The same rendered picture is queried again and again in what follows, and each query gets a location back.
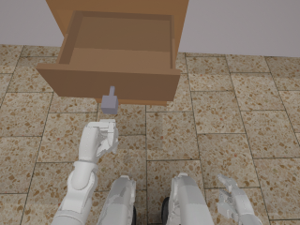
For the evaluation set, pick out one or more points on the left robot thigh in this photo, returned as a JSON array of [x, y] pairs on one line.
[[121, 196]]

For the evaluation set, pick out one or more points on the robot right hand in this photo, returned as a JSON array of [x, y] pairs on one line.
[[237, 203]]

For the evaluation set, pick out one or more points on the drawer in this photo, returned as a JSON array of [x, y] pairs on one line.
[[134, 52]]

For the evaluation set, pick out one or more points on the robot right forearm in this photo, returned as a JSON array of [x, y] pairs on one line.
[[249, 219]]

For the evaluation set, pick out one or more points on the handle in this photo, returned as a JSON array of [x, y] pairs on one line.
[[109, 104]]

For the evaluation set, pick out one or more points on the robot left hand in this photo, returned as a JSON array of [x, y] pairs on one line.
[[103, 132]]

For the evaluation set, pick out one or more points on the robot left forearm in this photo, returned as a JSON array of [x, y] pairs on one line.
[[81, 184]]

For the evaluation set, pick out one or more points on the cabinet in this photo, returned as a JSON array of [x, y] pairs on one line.
[[62, 11]]

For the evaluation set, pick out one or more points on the robot right shin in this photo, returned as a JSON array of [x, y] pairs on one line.
[[174, 217]]

